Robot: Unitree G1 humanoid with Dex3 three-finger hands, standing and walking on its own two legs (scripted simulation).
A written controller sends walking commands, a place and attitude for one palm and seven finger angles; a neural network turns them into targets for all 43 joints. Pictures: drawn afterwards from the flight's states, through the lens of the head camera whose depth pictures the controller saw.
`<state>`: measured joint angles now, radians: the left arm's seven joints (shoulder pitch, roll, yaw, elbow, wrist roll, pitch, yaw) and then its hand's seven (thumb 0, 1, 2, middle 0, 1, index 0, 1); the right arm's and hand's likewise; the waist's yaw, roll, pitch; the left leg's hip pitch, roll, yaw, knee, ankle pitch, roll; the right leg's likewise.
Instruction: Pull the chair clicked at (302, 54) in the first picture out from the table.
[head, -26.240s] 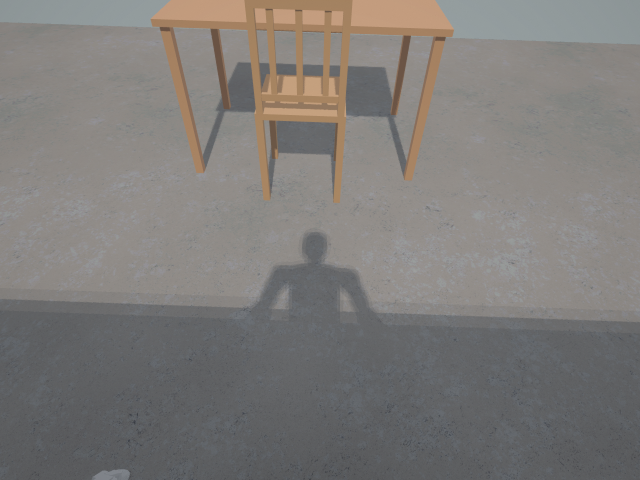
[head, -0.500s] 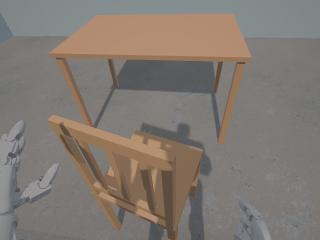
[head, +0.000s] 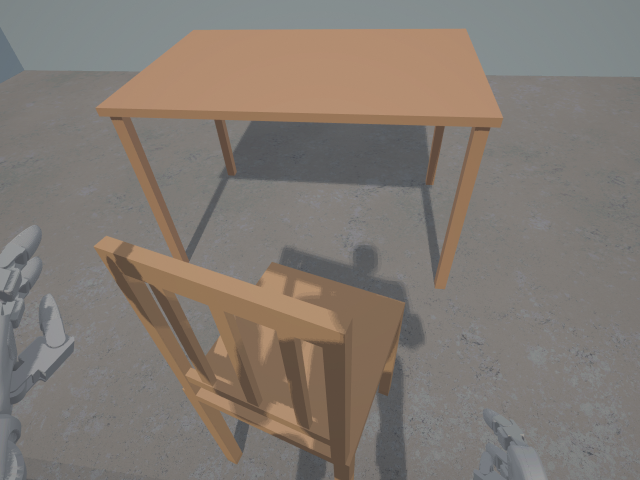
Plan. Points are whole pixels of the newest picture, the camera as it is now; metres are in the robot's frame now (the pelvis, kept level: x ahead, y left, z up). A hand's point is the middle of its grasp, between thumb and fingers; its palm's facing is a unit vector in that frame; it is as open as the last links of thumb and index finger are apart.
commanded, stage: step back with the hand held close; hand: left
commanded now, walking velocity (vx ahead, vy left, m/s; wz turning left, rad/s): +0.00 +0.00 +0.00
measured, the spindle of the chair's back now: (239, 359) +0.31 +0.18 -0.07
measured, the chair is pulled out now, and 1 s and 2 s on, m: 0.57 0.57 0.57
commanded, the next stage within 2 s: stop stepping back and stand still in 1.76 s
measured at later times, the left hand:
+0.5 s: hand (47, 374) +0.16 +0.27 +0.16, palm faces +0.39 -0.75 -0.54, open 7.4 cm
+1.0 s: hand out of the picture +0.11 +0.28 +0.17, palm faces +0.50 -0.70 -0.51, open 7.4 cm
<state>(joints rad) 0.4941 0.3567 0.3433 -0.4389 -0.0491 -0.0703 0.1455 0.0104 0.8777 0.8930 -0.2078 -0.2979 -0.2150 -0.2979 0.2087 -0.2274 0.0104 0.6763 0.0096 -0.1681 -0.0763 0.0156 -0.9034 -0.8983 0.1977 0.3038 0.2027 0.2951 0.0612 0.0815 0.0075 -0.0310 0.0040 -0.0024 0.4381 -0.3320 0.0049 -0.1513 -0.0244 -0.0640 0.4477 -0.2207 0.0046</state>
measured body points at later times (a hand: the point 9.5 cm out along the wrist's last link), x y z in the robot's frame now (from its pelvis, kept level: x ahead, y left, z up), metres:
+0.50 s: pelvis -0.05 +0.01 +0.00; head -0.04 -0.01 +0.45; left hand +0.13 +0.30 +0.19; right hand +0.12 -0.23 -0.09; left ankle -0.05 +0.11 -0.74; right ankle +0.02 -0.12 -0.74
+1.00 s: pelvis -0.08 +0.01 -0.01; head -0.08 +0.01 +0.44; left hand +0.08 +0.32 +0.20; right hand +0.08 -0.23 -0.10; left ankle -0.05 +0.11 -0.74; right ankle +0.02 -0.12 -0.74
